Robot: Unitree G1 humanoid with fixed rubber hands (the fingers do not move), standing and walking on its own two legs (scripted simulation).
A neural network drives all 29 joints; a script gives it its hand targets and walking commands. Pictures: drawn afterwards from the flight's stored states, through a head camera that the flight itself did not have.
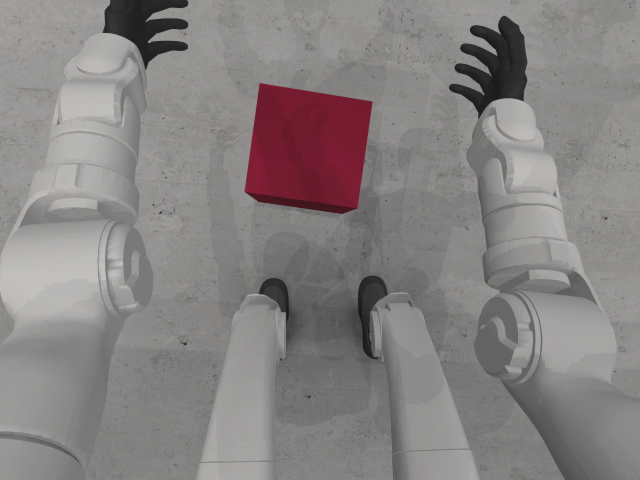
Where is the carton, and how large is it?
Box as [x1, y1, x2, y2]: [245, 83, 372, 213]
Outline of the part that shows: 260,83 245,192 258,201 339,213 343,213 356,208 372,101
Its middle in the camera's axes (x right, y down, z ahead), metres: -0.03 -0.17 +0.84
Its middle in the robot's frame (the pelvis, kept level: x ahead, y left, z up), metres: +0.51 +0.02 -0.52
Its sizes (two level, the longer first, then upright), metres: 0.210 0.200 0.250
